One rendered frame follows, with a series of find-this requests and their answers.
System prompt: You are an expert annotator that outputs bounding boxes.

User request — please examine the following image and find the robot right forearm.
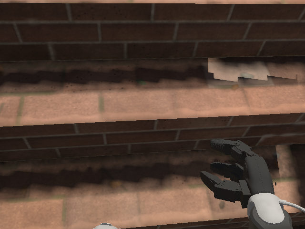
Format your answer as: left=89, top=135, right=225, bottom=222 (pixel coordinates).
left=247, top=193, right=294, bottom=229

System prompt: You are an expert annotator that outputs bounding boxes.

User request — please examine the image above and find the robot right hand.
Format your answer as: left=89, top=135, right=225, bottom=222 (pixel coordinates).
left=200, top=139, right=276, bottom=209

